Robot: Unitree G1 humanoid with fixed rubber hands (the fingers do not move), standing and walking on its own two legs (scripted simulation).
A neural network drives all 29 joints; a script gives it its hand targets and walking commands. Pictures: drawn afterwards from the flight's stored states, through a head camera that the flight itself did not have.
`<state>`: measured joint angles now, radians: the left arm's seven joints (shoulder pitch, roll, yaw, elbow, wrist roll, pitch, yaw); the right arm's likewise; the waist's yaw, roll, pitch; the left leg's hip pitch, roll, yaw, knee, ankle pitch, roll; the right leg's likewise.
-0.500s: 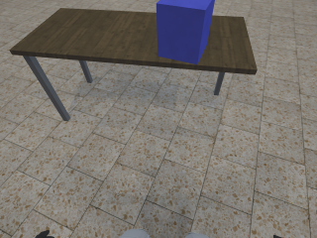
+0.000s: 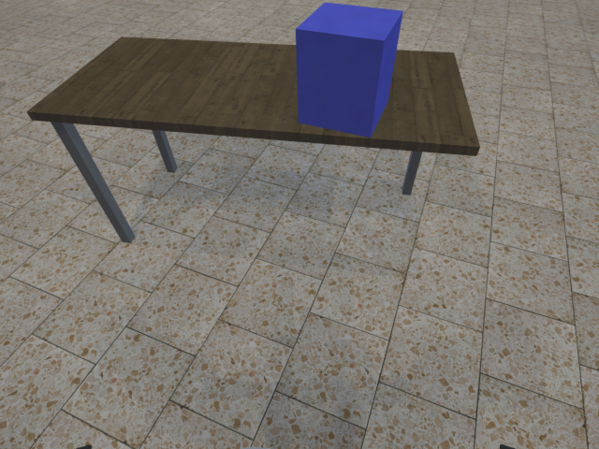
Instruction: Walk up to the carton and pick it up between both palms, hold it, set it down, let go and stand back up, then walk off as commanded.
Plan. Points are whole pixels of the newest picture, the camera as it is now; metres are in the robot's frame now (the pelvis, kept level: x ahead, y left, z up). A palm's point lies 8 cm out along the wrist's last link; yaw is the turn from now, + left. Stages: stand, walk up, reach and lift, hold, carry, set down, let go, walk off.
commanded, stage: stand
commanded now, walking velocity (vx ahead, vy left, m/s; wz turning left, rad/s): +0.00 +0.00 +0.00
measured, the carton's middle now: (347, 70) +1.01 -0.04 +0.03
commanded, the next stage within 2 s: none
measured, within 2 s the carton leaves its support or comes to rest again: neither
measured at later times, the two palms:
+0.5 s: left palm out of the picture +0.04 +0.33 -0.08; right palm out of the picture +0.09 -0.28 -0.10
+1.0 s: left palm out of the picture +0.04 +0.33 -0.08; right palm out of the picture +0.10 -0.28 -0.09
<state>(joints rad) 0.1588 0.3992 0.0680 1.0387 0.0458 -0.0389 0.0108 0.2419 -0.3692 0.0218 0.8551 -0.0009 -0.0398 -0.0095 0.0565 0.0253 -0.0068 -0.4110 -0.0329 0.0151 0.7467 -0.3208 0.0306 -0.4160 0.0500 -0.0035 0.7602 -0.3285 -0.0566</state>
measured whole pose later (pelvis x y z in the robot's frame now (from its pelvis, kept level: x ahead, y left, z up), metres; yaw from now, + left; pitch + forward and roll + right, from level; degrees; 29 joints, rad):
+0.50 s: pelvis -0.01 +0.00 +0.01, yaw +0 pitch +1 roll +0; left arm 0.16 0.39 0.07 1.10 0.05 -0.04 -0.01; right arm 0.24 -0.37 0.03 0.86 0.00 -0.04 -0.01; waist 0.06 0.03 -0.04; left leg -0.41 -0.03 0.02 0.61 -0.23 0.03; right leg -0.41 0.05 0.00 0.61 -0.23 -0.05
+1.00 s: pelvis -0.01 +0.01 +0.02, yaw +0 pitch +2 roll +0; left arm 0.15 0.39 0.07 1.12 0.05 -0.04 -0.01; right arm 0.24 -0.37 0.03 0.86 0.00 -0.04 -0.01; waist 0.06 0.03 -0.05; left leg -0.41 -0.03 0.02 0.59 -0.22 0.03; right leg -0.40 0.05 0.00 0.58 -0.21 -0.04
